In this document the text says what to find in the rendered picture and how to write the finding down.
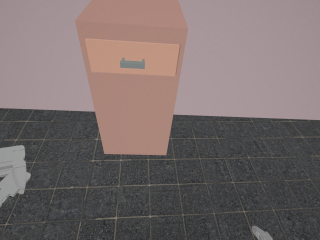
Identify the drawer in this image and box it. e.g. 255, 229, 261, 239
85, 38, 180, 76

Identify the cabinet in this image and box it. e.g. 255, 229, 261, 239
75, 0, 188, 156

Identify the handle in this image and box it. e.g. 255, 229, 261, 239
120, 57, 145, 69

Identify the robot left hand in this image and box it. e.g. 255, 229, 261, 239
0, 145, 31, 207

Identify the robot right hand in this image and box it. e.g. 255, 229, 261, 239
251, 226, 273, 240

